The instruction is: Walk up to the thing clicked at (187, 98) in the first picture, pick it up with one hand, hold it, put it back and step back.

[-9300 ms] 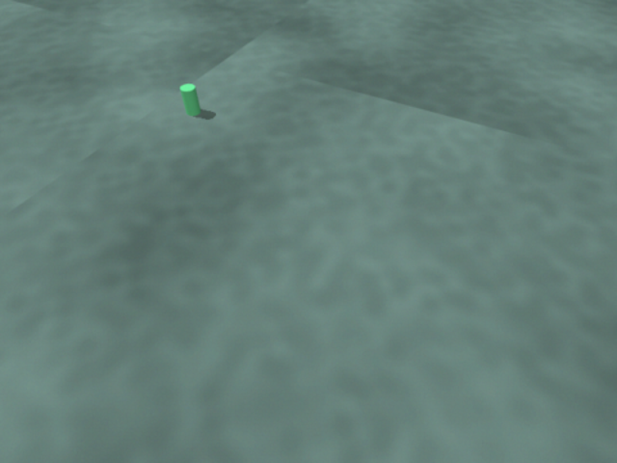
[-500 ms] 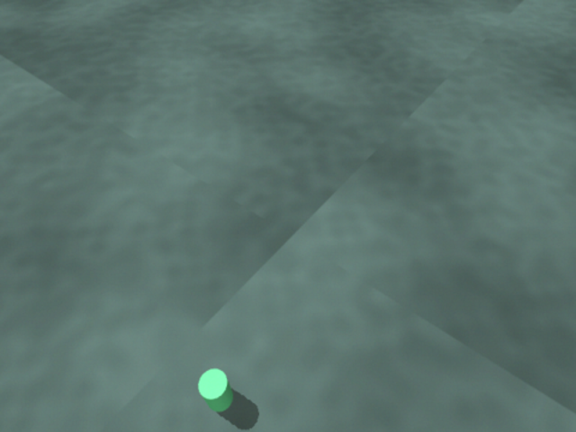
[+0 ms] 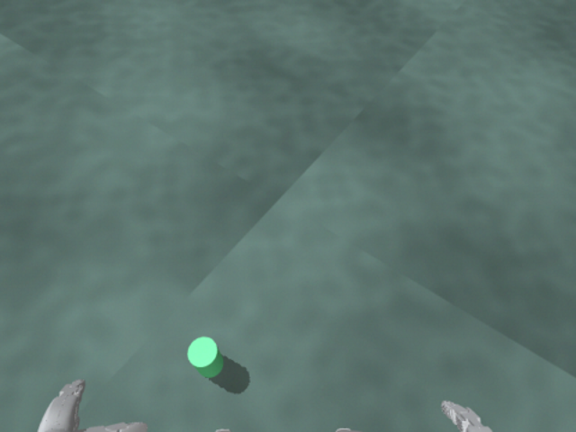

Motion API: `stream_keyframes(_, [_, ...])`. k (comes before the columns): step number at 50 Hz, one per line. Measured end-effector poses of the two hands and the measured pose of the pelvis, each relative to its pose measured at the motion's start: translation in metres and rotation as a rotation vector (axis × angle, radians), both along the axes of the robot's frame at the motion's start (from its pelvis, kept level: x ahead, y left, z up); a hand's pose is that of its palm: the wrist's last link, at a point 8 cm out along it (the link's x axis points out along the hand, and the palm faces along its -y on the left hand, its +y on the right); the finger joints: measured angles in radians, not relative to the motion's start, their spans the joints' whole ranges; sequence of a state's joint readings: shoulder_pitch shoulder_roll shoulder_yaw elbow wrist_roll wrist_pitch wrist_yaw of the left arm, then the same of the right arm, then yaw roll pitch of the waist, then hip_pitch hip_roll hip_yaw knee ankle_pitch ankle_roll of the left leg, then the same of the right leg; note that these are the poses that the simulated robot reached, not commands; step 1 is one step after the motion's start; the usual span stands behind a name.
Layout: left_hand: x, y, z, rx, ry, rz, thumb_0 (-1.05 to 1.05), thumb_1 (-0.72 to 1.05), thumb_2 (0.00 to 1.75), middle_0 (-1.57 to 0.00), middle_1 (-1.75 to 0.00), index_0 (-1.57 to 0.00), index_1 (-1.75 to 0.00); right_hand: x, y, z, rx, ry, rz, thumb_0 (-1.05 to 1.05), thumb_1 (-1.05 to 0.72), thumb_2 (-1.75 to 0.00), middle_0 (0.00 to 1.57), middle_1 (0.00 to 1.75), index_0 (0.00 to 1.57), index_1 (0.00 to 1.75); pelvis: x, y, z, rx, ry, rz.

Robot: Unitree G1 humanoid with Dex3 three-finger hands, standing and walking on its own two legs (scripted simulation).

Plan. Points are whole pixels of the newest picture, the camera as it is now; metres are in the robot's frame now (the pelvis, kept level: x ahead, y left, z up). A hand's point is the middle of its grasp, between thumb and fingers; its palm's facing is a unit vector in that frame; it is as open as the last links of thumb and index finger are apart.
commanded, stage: go down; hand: left
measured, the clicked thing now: (206, 358) +0.38 +0.22 -0.68
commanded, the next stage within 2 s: none
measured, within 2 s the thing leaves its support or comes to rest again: neither
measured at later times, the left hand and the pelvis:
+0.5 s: hand out of the picture +0.15 +0.28 -0.17, palm faces +0.09 -0.94 -0.33, open 17.4 cm; pelvis +0.00 +0.01 -0.05, yaw +1 degrees
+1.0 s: hand (95, 414) +0.19 +0.32 -0.24, palm faces +0.16 -0.95 -0.26, open 17.3 cm; pelvis -0.03 +0.01 -0.14, yaw +0 degrees
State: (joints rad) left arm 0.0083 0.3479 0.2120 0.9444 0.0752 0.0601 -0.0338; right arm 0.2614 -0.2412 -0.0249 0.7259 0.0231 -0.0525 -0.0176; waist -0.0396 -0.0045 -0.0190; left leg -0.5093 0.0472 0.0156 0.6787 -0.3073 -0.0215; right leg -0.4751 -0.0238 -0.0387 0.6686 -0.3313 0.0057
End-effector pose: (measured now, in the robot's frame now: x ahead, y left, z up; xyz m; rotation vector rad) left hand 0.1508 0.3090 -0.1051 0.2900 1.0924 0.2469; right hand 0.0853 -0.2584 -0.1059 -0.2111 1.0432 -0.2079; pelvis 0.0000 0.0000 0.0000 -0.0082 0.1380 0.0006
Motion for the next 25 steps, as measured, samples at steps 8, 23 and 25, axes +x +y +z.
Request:
stream_keyframes(8, [-0.011, 0.009, -0.017, -0.008, -0.025, 0.002, 0.00, -0.27, 0.13, -0.09, -0.10, -0.08, -0.10, 0.018, 0.001, -0.013, -0.036, -0.082, 0.016, 0.00, -0.86, -0.88, 0.20, 0.30, 0.20, 0.30, -0.001, 0.006, -0.025, -0.009, 0.060, 0.002])
stream_keyframes(23, [-0.019, 0.016, -0.029, -0.016, -0.043, 0.016, 0.00, -0.55, 0.05, -0.11, -0.08, -0.10, -0.09, 0.072, 0.018, -0.015, -0.084, -0.281, 0.082, 0.01, -0.83, -0.88, 0.20, 0.30, 0.20, 0.30, 0.002, 0.009, -0.052, -0.034, 0.120, 0.017])
stream_keyframes(25, [-0.019, 0.017, -0.030, -0.017, -0.046, 0.018, 0.00, -0.56, 0.04, -0.11, -0.08, -0.10, -0.09, 0.075, 0.020, -0.016, -0.085, -0.292, 0.089, 0.01, -0.83, -0.88, 0.20, 0.30, 0.20, 0.30, 0.002, 0.010, -0.055, -0.037, 0.127, 0.019])
